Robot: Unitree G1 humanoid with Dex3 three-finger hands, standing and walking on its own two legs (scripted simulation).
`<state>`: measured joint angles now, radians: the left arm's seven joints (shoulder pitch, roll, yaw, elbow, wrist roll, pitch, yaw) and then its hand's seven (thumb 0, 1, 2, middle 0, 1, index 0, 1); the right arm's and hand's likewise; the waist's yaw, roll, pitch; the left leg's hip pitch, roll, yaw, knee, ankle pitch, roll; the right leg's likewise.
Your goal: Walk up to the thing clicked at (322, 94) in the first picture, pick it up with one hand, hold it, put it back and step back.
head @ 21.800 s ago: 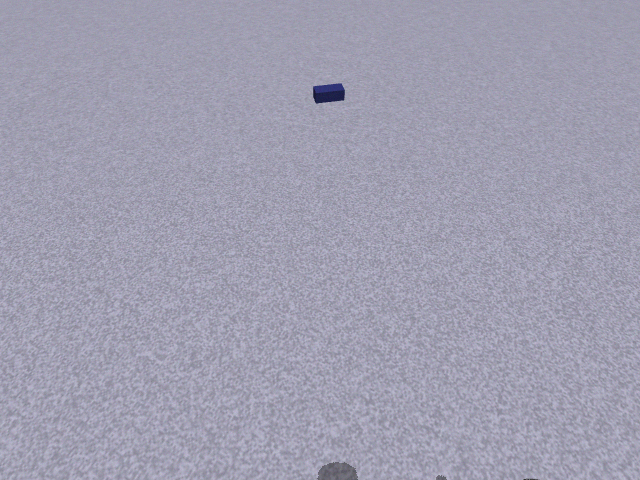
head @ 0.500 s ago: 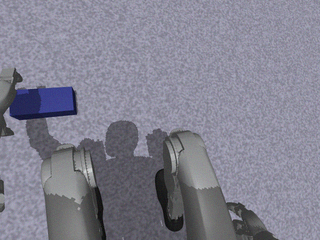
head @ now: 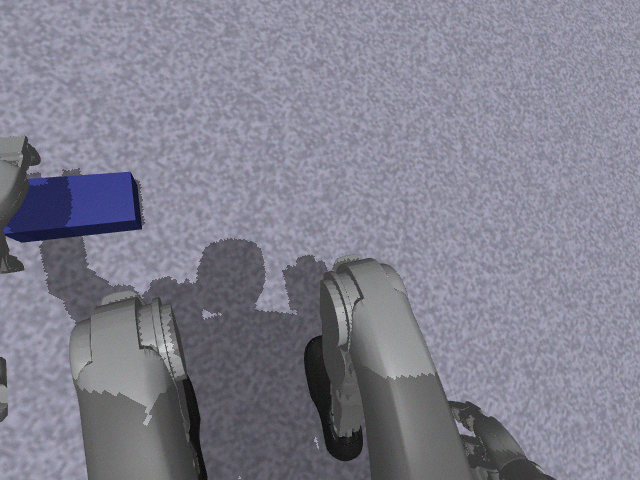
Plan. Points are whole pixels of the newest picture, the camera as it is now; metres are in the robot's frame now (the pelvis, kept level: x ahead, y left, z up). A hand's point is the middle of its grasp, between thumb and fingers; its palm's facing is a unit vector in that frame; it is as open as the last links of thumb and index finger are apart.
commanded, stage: rise first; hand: left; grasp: from above
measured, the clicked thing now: (76, 207) +0.48 +0.27 -0.29
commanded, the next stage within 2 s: approach in 1.30 s
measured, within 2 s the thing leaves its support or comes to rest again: neither
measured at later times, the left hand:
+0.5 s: hand (0, 217) +0.43 +0.32 -0.17, palm faces -0.45 -0.05 -0.89, open 14.2 cm
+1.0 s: hand out of the picture +0.43 +0.32 -0.16, palm faces -0.45 -0.04 -0.89, open 14.2 cm
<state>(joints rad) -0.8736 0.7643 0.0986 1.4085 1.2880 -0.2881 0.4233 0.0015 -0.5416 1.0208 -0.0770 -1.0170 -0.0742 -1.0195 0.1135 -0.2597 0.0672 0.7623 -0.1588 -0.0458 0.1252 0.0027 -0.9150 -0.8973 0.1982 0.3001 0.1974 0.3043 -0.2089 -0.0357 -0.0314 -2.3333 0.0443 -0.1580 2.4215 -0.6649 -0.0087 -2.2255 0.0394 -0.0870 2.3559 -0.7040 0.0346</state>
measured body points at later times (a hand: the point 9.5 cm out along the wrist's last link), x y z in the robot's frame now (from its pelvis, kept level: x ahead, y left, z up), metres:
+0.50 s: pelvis +0.00 +0.00 +0.00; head +0.24 +0.08 +0.38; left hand +0.45 +0.32 -0.12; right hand +0.07 -0.27 -0.11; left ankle +0.08 +0.13 -0.29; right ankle +0.10 -0.12 -0.29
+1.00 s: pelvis +0.00 +0.00 +0.00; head +0.22 +0.08 +0.38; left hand +0.45 +0.32 -0.11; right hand +0.07 -0.27 -0.10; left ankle +0.08 +0.13 -0.29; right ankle +0.10 -0.12 -0.29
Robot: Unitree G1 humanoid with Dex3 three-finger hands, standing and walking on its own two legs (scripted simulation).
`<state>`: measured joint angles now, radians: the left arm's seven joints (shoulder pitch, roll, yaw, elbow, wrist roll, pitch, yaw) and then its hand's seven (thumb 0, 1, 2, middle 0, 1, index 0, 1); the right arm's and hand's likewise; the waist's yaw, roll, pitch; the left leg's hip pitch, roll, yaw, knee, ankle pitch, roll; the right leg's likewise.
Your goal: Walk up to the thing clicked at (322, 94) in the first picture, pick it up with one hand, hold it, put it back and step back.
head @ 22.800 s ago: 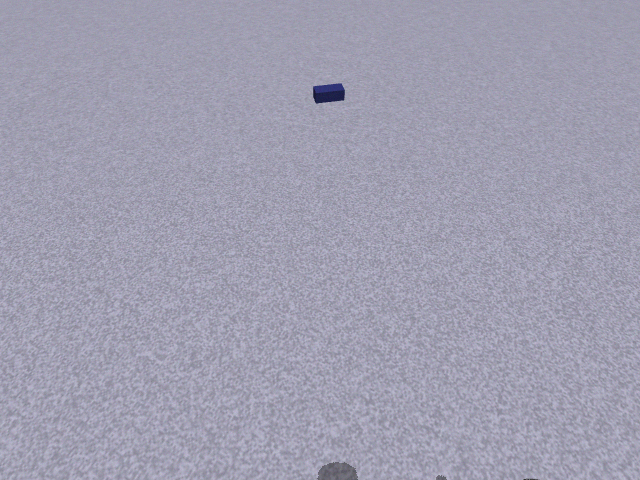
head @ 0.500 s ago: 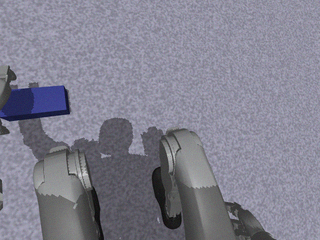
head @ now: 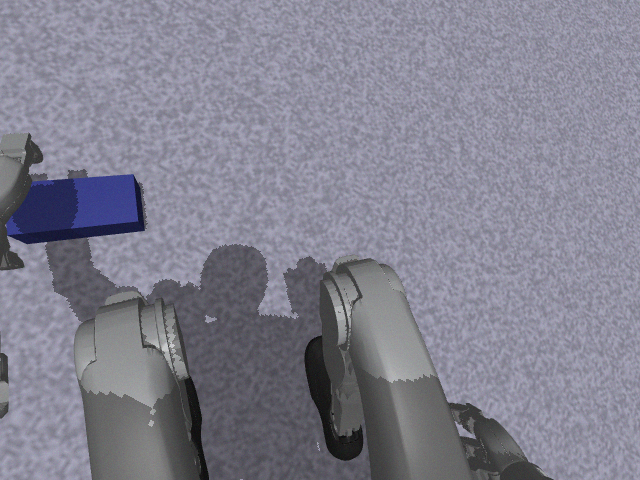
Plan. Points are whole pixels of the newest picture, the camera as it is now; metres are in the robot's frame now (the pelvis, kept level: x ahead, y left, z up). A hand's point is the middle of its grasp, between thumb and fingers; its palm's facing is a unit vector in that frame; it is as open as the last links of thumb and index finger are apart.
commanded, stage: rise first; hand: left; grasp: from above
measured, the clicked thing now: (80, 209) +0.48 +0.27 -0.30
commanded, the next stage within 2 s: approach in 0.30 s
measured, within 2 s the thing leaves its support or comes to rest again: neither
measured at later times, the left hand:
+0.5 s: hand (11, 219) +0.43 +0.31 -0.17, palm faces -0.46 -0.03 -0.89, open 14.2 cm
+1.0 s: hand (59, 192) +0.47 +0.26 -0.17, palm faces -0.44 -0.04 -0.90, open 13.8 cm
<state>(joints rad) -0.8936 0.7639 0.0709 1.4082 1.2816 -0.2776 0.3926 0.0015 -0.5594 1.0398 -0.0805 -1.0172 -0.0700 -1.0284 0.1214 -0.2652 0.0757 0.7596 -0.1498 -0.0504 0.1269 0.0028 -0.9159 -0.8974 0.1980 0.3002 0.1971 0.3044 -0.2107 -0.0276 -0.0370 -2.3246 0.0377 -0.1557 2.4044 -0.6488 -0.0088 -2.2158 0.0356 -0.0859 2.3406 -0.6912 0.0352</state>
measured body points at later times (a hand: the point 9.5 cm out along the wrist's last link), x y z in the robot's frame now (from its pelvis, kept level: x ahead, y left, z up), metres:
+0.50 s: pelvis +0.00 +0.00 +0.00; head +0.23 +0.08 +0.38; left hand +0.45 +0.31 -0.12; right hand +0.06 -0.27 -0.11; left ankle +0.08 +0.13 -0.29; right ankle +0.10 -0.12 -0.29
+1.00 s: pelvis +0.00 +0.00 -0.01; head +0.24 +0.04 +0.37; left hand +0.49 +0.26 -0.12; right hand +0.03 -0.27 -0.11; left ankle +0.08 +0.13 -0.29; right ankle +0.10 -0.12 -0.29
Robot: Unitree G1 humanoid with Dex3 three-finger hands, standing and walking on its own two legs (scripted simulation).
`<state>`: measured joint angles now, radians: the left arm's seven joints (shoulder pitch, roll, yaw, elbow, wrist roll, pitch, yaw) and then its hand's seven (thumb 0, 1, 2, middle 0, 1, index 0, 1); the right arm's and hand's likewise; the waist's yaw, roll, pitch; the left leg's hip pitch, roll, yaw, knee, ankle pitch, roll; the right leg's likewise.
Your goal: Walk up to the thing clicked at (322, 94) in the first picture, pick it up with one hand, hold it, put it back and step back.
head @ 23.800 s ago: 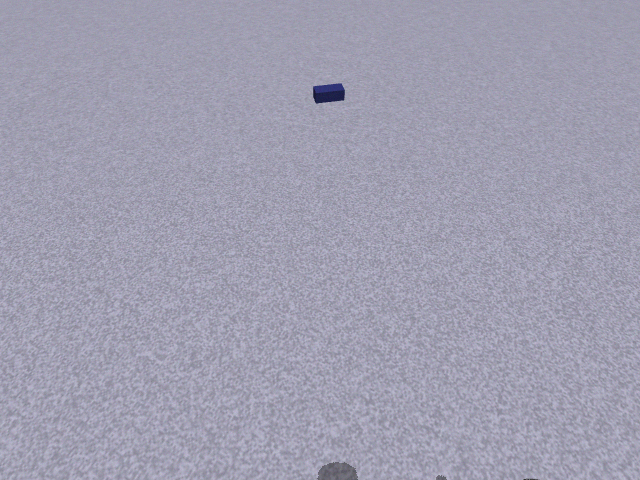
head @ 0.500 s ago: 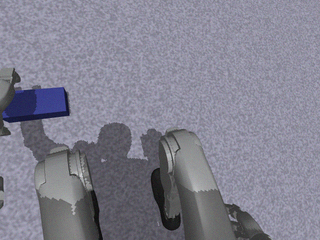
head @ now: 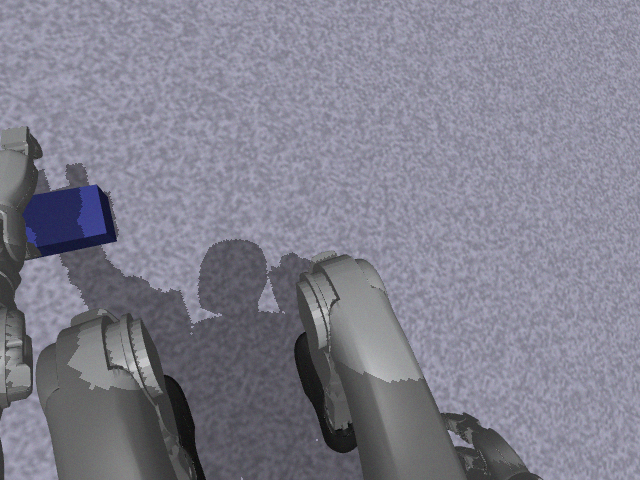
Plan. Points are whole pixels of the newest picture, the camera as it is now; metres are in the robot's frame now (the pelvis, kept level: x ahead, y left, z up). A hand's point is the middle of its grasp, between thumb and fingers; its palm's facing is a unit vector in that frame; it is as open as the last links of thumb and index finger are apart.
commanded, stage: approach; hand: left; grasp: from above
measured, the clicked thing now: (45, 225) +0.48 +0.28 -0.29
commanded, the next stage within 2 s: close in in 0.04 s
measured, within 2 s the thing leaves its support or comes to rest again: neither
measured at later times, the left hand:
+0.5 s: hand (21, 227) +0.46 +0.28 -0.21, palm faces -0.44 -0.06 -0.89, open 13.8 cm
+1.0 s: hand (38, 230) +0.46 +0.27 -0.25, palm faces -0.45 -0.09 -0.89, open 14.1 cm
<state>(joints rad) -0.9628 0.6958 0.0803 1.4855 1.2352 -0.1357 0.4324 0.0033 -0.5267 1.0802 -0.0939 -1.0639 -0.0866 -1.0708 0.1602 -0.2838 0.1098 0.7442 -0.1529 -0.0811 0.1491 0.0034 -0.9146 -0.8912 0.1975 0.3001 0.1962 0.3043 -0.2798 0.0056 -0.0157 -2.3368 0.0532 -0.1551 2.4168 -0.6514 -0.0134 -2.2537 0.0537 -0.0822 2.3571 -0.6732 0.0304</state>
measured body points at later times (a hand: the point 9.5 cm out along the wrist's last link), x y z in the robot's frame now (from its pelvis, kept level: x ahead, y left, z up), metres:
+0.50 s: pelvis +0.00 +0.00 -0.01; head +0.25 +0.09 +0.36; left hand +0.47 +0.28 -0.15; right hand +0.07 -0.27 -0.10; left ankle +0.08 +0.14 -0.29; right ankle +0.10 -0.12 -0.29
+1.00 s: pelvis +0.01 +0.01 -0.03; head +0.27 +0.09 +0.33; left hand +0.48 +0.28 -0.20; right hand +0.02 -0.25 -0.11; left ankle +0.08 +0.14 -0.29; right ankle +0.10 -0.12 -0.29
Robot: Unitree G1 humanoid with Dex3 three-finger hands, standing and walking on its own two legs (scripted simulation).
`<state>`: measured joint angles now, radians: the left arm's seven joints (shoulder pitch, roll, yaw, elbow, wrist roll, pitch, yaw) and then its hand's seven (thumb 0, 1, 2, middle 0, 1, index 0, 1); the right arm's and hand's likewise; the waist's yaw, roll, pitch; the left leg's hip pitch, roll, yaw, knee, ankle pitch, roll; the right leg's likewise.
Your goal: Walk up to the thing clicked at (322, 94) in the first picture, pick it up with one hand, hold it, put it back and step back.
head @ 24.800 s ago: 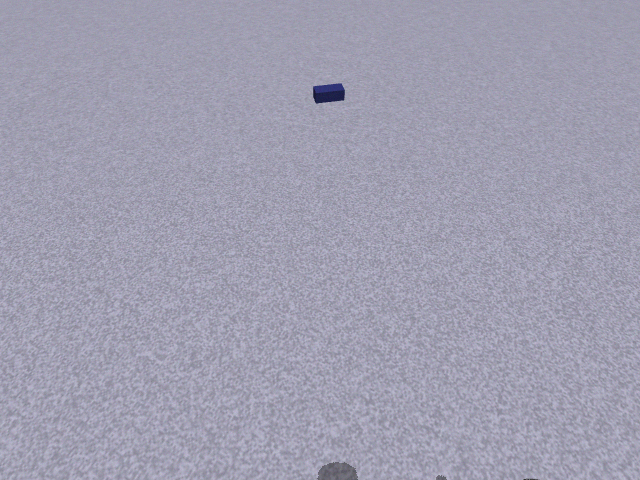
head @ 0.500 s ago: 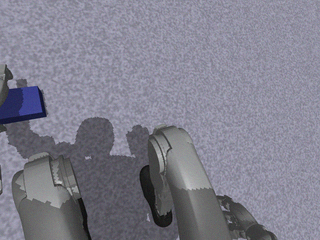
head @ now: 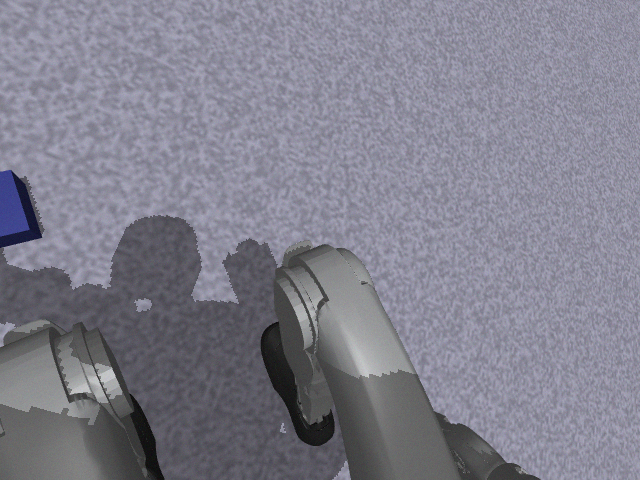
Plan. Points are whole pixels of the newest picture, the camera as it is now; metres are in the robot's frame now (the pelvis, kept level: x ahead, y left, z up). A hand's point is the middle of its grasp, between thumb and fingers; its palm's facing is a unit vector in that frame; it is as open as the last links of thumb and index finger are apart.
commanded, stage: rest palm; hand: left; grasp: from above
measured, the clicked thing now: out of the picture +0.45 +0.30 -0.26
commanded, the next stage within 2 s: close in 0.32 s
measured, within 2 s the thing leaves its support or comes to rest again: neither
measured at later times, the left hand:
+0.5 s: hand out of the picture +0.43 +0.29 -0.23, palm faces -0.43 -0.10 -0.90, open 14.0 cm
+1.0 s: hand out of the picture +0.43 +0.30 -0.24, palm faces -0.45 -0.12 -0.89, open 12.6 cm
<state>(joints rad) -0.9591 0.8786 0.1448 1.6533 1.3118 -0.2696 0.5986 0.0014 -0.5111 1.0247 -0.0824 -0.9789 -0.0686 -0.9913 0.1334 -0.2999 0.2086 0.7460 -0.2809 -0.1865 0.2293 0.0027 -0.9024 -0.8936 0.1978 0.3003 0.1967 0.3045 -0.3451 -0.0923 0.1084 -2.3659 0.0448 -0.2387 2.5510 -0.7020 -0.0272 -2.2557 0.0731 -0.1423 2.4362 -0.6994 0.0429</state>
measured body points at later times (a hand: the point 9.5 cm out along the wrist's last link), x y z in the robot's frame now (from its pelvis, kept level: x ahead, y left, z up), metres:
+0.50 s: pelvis +0.00 +0.00 +0.00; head +0.25 +0.12 +0.35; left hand +0.45 +0.30 -0.18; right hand +0.06 -0.25 -0.07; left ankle +0.07 +0.14 -0.26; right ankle +0.10 -0.12 -0.26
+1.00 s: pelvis +0.00 +0.01 +0.00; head +0.26 +0.12 +0.35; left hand +0.45 +0.30 -0.19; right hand +0.04 -0.24 -0.06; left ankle +0.07 +0.14 -0.26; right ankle +0.10 -0.12 -0.26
